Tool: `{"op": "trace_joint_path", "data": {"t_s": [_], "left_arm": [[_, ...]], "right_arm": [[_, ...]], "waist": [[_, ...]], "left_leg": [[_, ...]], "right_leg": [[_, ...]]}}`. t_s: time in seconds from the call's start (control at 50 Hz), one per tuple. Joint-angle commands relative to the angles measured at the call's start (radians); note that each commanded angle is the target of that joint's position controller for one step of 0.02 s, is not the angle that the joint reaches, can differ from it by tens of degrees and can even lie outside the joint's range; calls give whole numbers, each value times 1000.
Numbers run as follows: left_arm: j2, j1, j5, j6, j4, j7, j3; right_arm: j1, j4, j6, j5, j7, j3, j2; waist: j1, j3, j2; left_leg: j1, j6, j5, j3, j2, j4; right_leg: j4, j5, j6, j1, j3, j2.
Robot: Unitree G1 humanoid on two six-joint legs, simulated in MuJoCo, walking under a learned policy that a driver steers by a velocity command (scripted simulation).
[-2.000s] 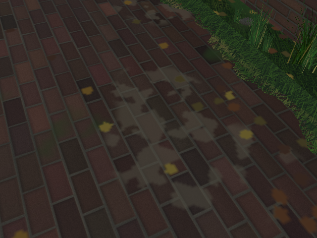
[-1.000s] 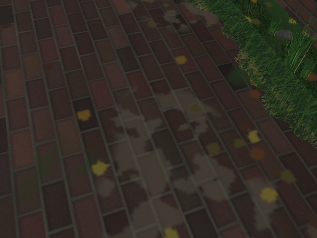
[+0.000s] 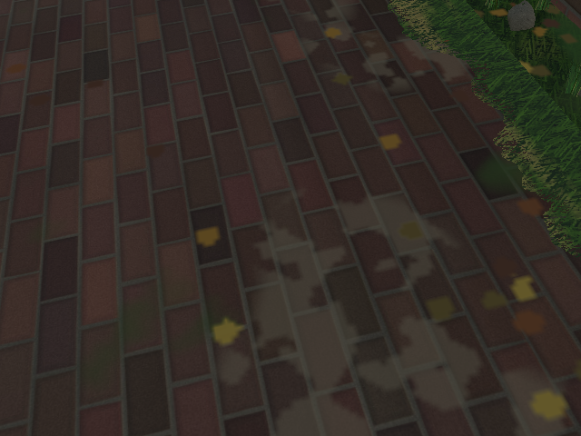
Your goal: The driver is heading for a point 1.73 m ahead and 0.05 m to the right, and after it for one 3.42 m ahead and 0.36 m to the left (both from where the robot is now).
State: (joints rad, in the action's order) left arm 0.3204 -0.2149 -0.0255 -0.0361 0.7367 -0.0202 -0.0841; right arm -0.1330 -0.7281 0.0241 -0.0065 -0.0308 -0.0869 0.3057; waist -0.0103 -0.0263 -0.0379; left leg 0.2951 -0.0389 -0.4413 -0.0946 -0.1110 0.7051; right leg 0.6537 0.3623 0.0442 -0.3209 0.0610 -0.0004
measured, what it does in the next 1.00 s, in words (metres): walks ahead: left foot, then right foot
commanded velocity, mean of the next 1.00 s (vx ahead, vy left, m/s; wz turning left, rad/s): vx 0.42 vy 0.00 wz -0.12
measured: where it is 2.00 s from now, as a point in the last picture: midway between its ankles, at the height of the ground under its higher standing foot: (327, 244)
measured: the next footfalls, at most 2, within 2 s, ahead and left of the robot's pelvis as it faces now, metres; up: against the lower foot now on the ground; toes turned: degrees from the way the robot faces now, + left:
left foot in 0.52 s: +0.38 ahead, +0.07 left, +0.00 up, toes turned -17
right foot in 0.96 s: +0.59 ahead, -0.23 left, +0.00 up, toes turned -3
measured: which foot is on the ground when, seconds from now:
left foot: up 0.00-0.50, down 0.52-0.96, up 0.98-1.00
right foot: down 0.00-0.54, up 0.56-0.94, down 0.96-1.00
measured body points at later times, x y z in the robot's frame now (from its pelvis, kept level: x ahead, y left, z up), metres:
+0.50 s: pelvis +0.20 -0.01 +0.01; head +0.22 -0.04 +0.45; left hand +0.25 +0.28 -0.10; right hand +0.38 -0.30 -0.07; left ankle +0.35 +0.08 -0.72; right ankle -0.01 -0.08 -0.72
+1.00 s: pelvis +0.47 -0.10 +0.00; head +0.50 -0.11 +0.45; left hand +0.74 +0.11 -0.05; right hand +0.45 -0.38 -0.12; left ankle +0.35 +0.07 -0.69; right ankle +0.55 -0.22 -0.72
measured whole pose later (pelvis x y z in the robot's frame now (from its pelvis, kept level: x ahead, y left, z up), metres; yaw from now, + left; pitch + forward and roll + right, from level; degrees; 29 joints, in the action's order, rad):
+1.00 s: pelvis +0.47 -0.10 +0.00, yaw -5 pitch +2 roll +0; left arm 0.27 -0.05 0.01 0.11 0.59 -0.01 -0.03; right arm -0.41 -0.80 -0.05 -0.03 -0.01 -0.06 0.30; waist 0.08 -0.02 -0.02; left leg 0.19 0.01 -0.50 0.17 0.05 0.80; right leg 0.56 0.14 0.00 -0.46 -0.02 -0.01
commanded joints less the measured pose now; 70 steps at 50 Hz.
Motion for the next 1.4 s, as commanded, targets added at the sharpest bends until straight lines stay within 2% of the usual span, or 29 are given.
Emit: {"op": "trace_joint_path", "data": {"t_s": [0.02, 0.04, 0.1, 0.16, 0.3, 0.42, 0.46, 0.5, 0.52, 0.54, 0.56, 0.58, 0.6, 0.64, 0.7, 0.78, 0.88, 0.94, 0.96, 0.98, 1.0, 1.02, 1.04, 1.06, 1.1, 1.18, 1.28, 1.36, 1.4], "left_arm": [[240, -221, 39, 58, -50, -6, -51], [190, -169, 44, 81, -55, -5, -35], [137, -87, 19, 88, -77, 22, -11], [128, -141, 21, 98, -76, 37, -10], [132, -228, 6, 93, -45, 49, -18], [126, -272, 0, 76, -15, 52, -19], [134, -261, 1, 70, -12, 53, -22], [124, -225, 7, 68, -21, 50, -16], [96, -202, 20, 70, -42, 49, -2], [5, -318, 19, 82, -55, 48, 23], [29, -325, -1, 100, -53, 45, 29], [104, -216, -16, 111, -67, 37, 11], [111, -118, -9, 123, -85, 32, 14], [97, -51, 26, 140, -104, 25, 8], [46, -64, 35, 138, -113, 18, 22], [2, 99, 39, 149, -161, 10, 48], [60, 179, 14, 158, -190, 4, 24], [114, 25, 19, 163, -164, 14, -11], [177, -133, 35, 162, -153, 25, -30], [250, -205, 46, 143, -122, 19, -46], [163, -194, 37, 140, -125, 12, -29], [107, -152, 32, 138, -128, 15, -13], [84, -99, 37, 136, -127, 14, -3], [59, -61, 39, 134, -119, 13, 3], [46, -26, 42, 142, -106, 15, 4], [85, -32, 30, 156, -65, 19, -15], [131, -47, 24, 142, -28, 29, -29], [169, -91, 2, 123, 5, 29, -43], [201, -91, -6, 110, 9, 34, -52]], "right_arm": [[169, 146, -52, -7, 15, -6, 61], [177, 143, -71, -37, 22, -20, 108], [110, 85, -97, 9, 18, -35, 128], [112, 71, -112, 8, 27, -30, 93], [222, 98, -129, -2, 45, -11, 56], [288, 124, -161, -7, 78, 3, 60], [241, 118, -167, -9, 79, -6, 83], [59, 73, -168, -4, 65, -33, 140], [-123, 47, -166, 9, 59, -42, 179], [-281, 9, -157, 22, 58, -64, 265], [-301, -24, -158, -2, 73, -43, 195], [-221, -17, -151, -21, 70, -24, 136], [-162, 0, -139, -14, 65, -15, 114], [-105, 15, -127, 7, 61, 1, 85], [-106, 12, -125, -7, 47, 0, 96], [-140, 0, -114, -22, 29, -16, 147], [-229, -17, -92, -33, 22, -20, 158], [-224, -4, -85, -19, 24, -6, 114], [-219, 24, -88, 2, 28, 19, 48], [-351, 55, -100, -27, 27, 39, -19], [-339, 36, -97, -45, 22, 20, 77], [-247, 47, -91, -43, 23, 5, 125], [-198, 55, -85, -31, 22, 5, 120], [-167, 65, -81, -20, 25, 2, 110], [-163, 75, -65, -28, 36, 3, 77], [-88, 112, -48, -12, 45, 15, 35], [49, 142, -61, -15, 77, 29, 21], [136, 187, -59, -18, 95, 23, 42], [103, 194, -54, -13, 96, 6, 75]], "waist": [[-111, 64, 269], [-76, -13, 212], [-16, -41, 146], [-22, -11, 122], [-68, -38, 161], [-95, -55, 177], [-66, -44, 211], [35, 79, 211], [118, 233, 178], [95, 411, -115], [90, 396, -244], [90, 206, -147], [84, 108, -55], [33, 22, -7], [-5, 22, -54], [38, -5, -42], [52, 13, -53], [-46, 87, -51], [-114, 229, 54], [-59, 366, 387], [-72, 300, 307], [-85, 179, 208], [-66, 116, 140], [-45, 66, 131], [-11, 30, 166], [-5, -5, 114], [-45, -32, 90], [-57, -58, 93], [-18, -13, 120]], "left_leg": [[576, 26, -234, 162, 113, 473], [608, 56, -123, 191, 70, 481], [510, 56, 152, 185, 25, 355], [472, 25, 329, 162, 56, 235], [411, -30, 469, 164, 97, -71], [312, 5, 451, 127, 116, -207], [231, 38, 391, 105, 129, -224], [-23, 104, 398, 62, 157, -271], [-318, 179, 383, 181, 42, -214], [-705, 346, 214, 636, -200, -236], [-727, 385, 64, 924, -269, -412], [-588, 345, 3, 801, -237, -427], [-441, 319, 68, 667, -188, -439], [-234, 300, 258, 533, -110, -485], [-131, 318, 393, 446, -70, -525], [-3, 274, 434, 332, -6, -528], [-73, 213, 329, 423, -44, -436], [-44, 150, 382, 411, 21, -218], [68, 111, 247, 338, 85, 71], [366, 60, -138, 220, 191, 399], [482, 52, -129, 254, 126, 549], [516, 50, -34, 243, 91, 590], [485, 45, 40, 219, 58, 577], [464, 41, 83, 217, 35, 534], [397, 37, 125, 203, 4, 486], [432, 18, 215, 191, -8, 345], [363, 37, 443, 123, 13, 62], [340, 85, 381, 72, 38, -47], [240, 127, 279, 17, 97, -66]], "right_leg": [[-488, 302, 331, 326, -851, 395], [-508, 391, 295, 294, -796, 379], [-490, 227, 180, 228, -555, 249], [-501, -7, 168, 270, -444, 198], [-471, -162, 157, 264, -384, 162], [-396, -311, 152, 298, -414, 192], [-357, -463, 135, 319, -422, 208], [-147, -819, 94, 322, -345, 148], [90, -748, 62, 184, -314, 108], [491, -265, -21, -178, -238, -55], [638, 199, -29, -357, -272, -97], [694, 141, -22, -451, -249, -17], [661, 62, -12, -443, -207, 29], [527, -27, -17, -375, -176, 84], [368, -34, -52, -310, -137, 95], [44, -278, -89, -179, -95, 47], [-129, -371, -83, -58, -134, 9], [-192, -289, -19, 199, -126, 34], [-183, -223, 48, 430, -288, 209], [-285, -6, 194, 683, -729, 429], [-344, 153, 192, 633, -823, 426], [-351, 112, 159, 531, -664, 388], [-360, -32, 143, 422, -533, 345], [-383, -136, 138, 338, -438, 305], [-437, -236, 133, 240, -310, 268], [-494, -381, 159, 227, -174, 285], [-503, -419, 118, 251, 4, 255], [-458, -510, 87, 347, 66, 286], [-333, -823, 66, 389, 105, 286]]}}
Over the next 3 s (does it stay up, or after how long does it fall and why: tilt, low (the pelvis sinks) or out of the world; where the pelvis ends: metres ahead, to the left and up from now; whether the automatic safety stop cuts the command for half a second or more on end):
stays up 1.55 -0.05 0.00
